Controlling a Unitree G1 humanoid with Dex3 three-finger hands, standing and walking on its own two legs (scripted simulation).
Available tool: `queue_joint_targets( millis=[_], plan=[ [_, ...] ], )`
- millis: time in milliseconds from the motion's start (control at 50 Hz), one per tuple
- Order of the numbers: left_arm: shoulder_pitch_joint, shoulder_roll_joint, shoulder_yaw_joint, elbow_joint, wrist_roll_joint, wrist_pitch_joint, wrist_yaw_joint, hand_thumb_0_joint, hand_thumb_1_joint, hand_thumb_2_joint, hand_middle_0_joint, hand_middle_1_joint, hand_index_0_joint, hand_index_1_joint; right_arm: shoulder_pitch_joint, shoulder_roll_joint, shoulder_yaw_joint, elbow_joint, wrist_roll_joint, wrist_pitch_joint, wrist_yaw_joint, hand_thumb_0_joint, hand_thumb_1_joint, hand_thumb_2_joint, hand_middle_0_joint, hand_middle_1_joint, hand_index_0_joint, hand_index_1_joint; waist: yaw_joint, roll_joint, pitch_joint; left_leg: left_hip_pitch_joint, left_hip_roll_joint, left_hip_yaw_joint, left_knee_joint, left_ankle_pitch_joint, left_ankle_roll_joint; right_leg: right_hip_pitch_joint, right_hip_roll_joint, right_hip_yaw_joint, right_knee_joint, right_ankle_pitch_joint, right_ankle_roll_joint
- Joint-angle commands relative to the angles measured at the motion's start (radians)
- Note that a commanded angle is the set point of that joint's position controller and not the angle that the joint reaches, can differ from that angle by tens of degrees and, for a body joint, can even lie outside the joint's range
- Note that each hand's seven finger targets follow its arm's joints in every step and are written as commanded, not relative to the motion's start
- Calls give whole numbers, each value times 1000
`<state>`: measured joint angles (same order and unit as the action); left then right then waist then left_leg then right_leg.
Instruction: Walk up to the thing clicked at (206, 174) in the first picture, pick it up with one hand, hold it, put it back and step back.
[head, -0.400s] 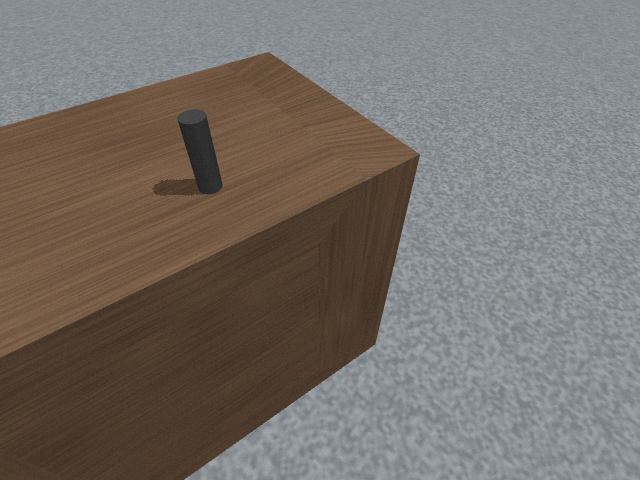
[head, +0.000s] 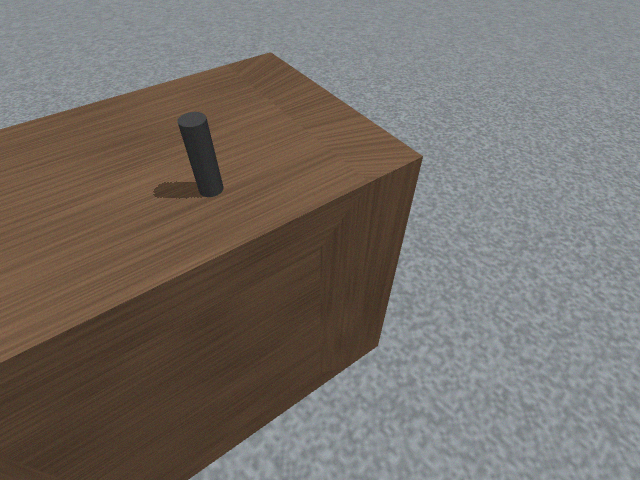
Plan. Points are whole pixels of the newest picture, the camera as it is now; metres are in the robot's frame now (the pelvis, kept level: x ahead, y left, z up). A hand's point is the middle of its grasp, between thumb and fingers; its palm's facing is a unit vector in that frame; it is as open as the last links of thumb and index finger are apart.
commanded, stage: stand
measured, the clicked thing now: (202, 157) +0.59 +0.20 +0.09
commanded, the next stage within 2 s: walk up in 0.72 s
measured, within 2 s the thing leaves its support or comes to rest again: neither
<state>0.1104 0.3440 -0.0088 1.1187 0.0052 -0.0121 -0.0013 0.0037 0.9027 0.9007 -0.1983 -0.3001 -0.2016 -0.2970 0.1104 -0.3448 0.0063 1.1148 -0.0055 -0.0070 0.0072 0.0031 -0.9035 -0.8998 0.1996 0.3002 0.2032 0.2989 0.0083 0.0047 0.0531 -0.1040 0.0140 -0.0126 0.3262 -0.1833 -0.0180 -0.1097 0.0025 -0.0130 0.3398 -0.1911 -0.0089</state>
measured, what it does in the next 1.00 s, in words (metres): lifts its left foot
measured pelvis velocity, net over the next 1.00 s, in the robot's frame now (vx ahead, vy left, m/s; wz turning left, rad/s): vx -0.01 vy -0.01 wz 0.15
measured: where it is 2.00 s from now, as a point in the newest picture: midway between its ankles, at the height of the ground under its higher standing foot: outside the picture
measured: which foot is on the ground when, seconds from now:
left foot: down 0.00-0.88, up 0.90-1.00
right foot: down 0.00-1.00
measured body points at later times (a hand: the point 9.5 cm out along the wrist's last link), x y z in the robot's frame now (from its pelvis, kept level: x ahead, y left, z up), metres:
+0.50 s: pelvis +0.01 +0.00 +0.00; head +0.02 -0.01 +0.45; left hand +0.08 +0.30 -0.13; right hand +0.09 -0.30 -0.13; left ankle +0.00 +0.13 -0.75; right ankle +0.00 -0.11 -0.75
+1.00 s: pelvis -0.01 -0.01 -0.01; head +0.04 +0.00 +0.44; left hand +0.06 +0.32 -0.13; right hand +0.12 -0.32 -0.12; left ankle -0.03 +0.12 -0.70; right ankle +0.00 -0.11 -0.75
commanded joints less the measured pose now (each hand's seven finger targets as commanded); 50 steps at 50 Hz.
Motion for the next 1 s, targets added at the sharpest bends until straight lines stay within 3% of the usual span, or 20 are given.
queue_joint_targets(
  millis=[0,520,680,700,740,780,820,840,860,880,900,940,960,980],
  plan=[
    [-33,211,47,-58,1,-19,10,0,900,900,-200,-300,-200,-300,-34,-206,-34,-53,-1,-23,-19,0,-900,-900,200,300,200,300,-6,-11,-55,-1,109,-85,-47,118,41,2,-128,102,-61,130,-18],
    [-30,216,51,-57,2,-22,13,0,900,900,-200,-300,-200,-300,-33,-214,-35,-58,-1,-25,-21,0,-900,-900,200,300,200,300,-5,-3,-102,45,119,-77,-31,211,40,39,-136,100,-52,241,-19],
    [-37,218,52,-59,2,-20,13,0,900,900,-200,-300,-200,-300,-32,-209,-36,-61,-2,-22,-22,0,-900,-900,200,300,200,300,-9,0,-93,37,118,-74,-38,210,37,37,-134,98,-53,235,-22],
    [-79,280,106,-94,2,-3,6,0,900,900,-200,-300,-200,-300,20,-276,-77,-98,2,-18,-21,0,-900,-900,200,300,200,300,-1,-32,-32,-120,93,-117,28,358,59,84,-82,1,56,146,-19],
    [-10,252,109,-117,0,8,9,0,900,900,-200,-300,-200,-300,8,-285,-92,-133,2,-16,-22,0,-900,-900,200,300,200,300,16,33,-68,-96,118,-149,59,406,91,54,-74,-9,102,113,-28],
    [-27,245,118,-144,6,19,4,0,900,900,-200,-300,-200,-300,18,-286,-108,-165,-4,-12,-26,0,-900,-900,200,300,200,300,9,47,-94,-143,126,-198,81,342,110,49,-73,1,137,36,-48],
    [-3,250,130,-163,13,22,1,0,900,900,-200,-300,-200,-300,-6,-279,-115,-198,-10,-5,-27,0,-900,-900,200,300,200,300,33,41,-95,-233,88,-187,153,225,101,86,-121,47,107,-22,-87],
    [26,273,139,-166,16,23,0,0,900,900,-200,-300,-200,-300,-33,-250,-111,-218,-9,-2,-29,0,-900,-900,200,300,200,300,59,-41,-92,-292,12,-95,285,143,71,108,-201,99,33,-4,-138],
    [10,311,150,-184,23,22,1,0,900,900,-200,-300,-200,-300,-21,-218,-108,-236,-11,4,-32,0,-900,-900,200,300,200,300,65,-192,-86,-347,-64,16,497,-155,46,92,-370,211,-54,88,-230],
    [-21,328,157,-235,38,17,-3,0,900,900,-200,-300,-200,-300,-14,-237,-115,-270,-25,14,-34,0,-900,-900,200,300,200,300,65,-213,-63,-402,-6,6,667,-382,27,35,-514,304,-97,161,-307],
    [-57,311,154,-271,37,17,-7,0,900,900,-200,-300,-200,-300,0,-268,-122,-286,-26,20,-30,0,-900,-900,200,300,200,300,43,-145,-26,-387,25,-38,727,-368,14,-30,-514,289,-89,237,-312],
    [-101,277,136,-296,35,11,-2,0,900,900,-200,-300,-200,-300,55,-257,-125,-283,-20,23,-8,0,-900,-900,200,300,200,300,4,-103,-6,-378,50,-48,694,-296,8,-9,-373,110,-27,264,-243],
    [-97,285,137,-304,43,8,-2,0,900,900,-200,-300,-200,-300,74,-247,-121,-288,-15,19,2,0,-900,-900,200,300,200,300,3,-137,-27,-370,62,-32,611,-263,12,23,-339,60,3,275,-210],
    [-80,286,139,-303,46,6,-2,0,900,900,-200,-300,-200,-300,109,-238,-119,-277,-10,13,8,0,-900,-900,200,300,200,300,4,-160,-61,-354,57,-14,533,-257,19,78,-321,31,42,302,-197]
  ],
)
